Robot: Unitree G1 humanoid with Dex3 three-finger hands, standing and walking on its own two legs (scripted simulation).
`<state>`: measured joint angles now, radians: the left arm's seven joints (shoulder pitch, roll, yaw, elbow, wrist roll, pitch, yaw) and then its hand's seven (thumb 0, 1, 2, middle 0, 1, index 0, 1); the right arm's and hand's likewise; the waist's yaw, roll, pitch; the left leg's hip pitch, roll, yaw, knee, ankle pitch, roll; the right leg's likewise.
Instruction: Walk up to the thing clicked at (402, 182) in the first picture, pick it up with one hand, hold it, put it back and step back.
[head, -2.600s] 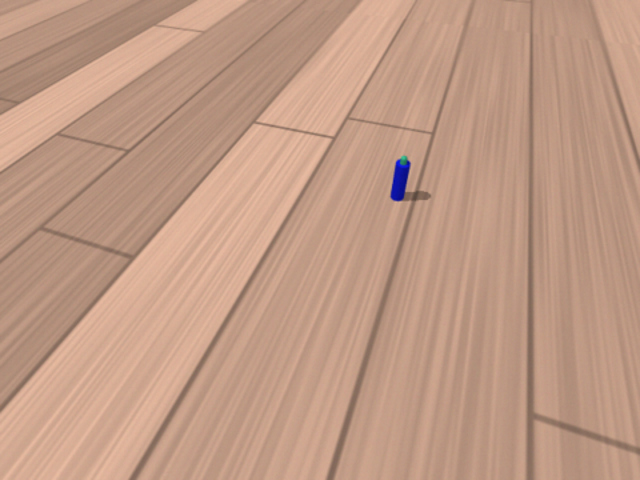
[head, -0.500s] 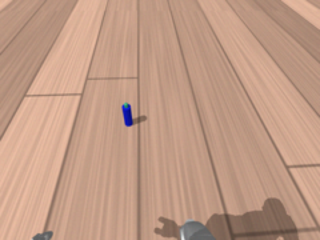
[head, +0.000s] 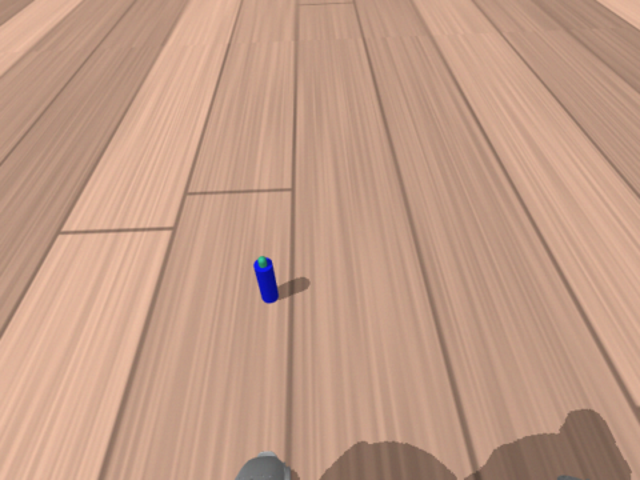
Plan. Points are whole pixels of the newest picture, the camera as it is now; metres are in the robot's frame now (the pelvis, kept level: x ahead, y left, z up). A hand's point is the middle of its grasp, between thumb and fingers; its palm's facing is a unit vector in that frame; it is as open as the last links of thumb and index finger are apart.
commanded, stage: walk up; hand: left
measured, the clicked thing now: (266, 278) +0.85 +0.25 -0.65
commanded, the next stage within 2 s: none
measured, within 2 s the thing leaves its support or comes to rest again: neither
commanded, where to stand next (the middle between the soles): +0.51 +0.03 m, yaw +1 degrees
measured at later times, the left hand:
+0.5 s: hand (162, 374) +0.30 +0.29 -0.13, palm faces -0.09 -0.92 -0.39, open 7.4 cm
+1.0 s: hand (160, 345) +0.36 +0.32 -0.15, palm faces +0.02 -0.93 -0.38, open 7.4 cm
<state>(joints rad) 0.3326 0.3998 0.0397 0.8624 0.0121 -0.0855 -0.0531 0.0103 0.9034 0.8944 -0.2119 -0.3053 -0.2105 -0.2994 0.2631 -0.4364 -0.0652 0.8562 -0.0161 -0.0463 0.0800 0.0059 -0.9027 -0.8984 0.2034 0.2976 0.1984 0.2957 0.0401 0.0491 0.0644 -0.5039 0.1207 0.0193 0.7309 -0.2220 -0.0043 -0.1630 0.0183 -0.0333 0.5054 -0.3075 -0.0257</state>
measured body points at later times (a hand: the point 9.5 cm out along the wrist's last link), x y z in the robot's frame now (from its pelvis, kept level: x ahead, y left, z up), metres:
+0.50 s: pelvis +0.19 +0.01 +0.00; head +0.20 +0.00 +0.44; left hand +0.30 +0.33 -0.10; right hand +0.20 -0.31 -0.12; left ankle +0.14 +0.15 -0.73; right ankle +0.31 -0.12 -0.72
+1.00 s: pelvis +0.35 +0.03 -0.01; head +0.36 +0.04 +0.44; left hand +0.35 +0.36 -0.12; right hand +0.42 -0.30 -0.11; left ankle +0.43 +0.15 -0.74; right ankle +0.31 -0.11 -0.73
